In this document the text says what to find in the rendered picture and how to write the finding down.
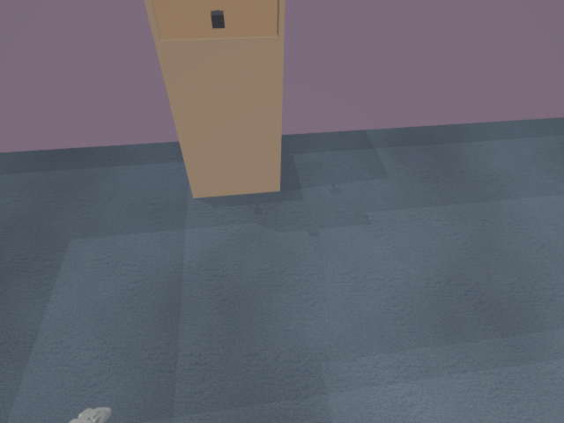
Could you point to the cabinet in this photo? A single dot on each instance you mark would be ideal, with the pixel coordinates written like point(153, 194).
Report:
point(226, 97)

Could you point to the drawer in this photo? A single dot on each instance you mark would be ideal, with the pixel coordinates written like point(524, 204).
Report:
point(191, 19)

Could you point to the handle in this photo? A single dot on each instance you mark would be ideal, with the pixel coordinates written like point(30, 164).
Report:
point(217, 19)

